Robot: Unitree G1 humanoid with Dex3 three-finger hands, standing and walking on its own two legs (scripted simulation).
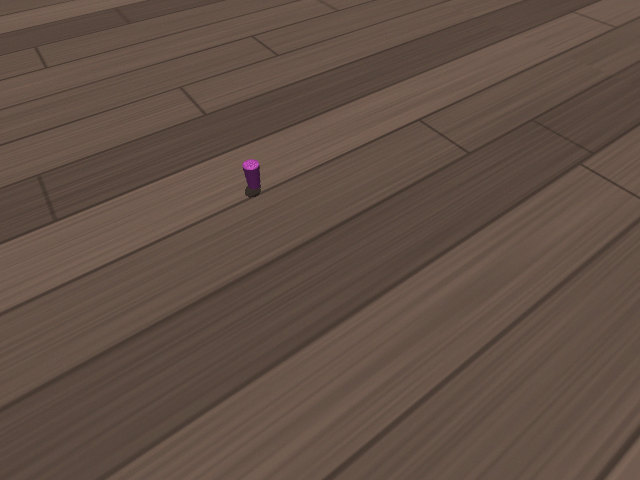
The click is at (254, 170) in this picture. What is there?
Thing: tapered cup
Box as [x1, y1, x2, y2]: [242, 159, 259, 188]
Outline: 249,159 246,160 242,165 248,186 250,188 256,188 259,186 259,166 256,160
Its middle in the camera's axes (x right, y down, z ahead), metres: -0.30 -0.29 +1.78
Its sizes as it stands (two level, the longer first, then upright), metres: 0.074 0.074 0.124
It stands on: the floor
